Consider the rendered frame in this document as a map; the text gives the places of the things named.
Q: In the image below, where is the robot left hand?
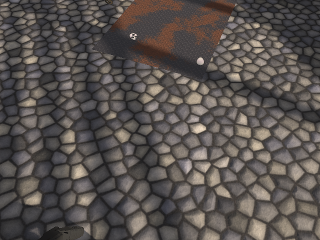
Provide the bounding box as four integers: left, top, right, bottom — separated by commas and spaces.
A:
38, 226, 84, 240

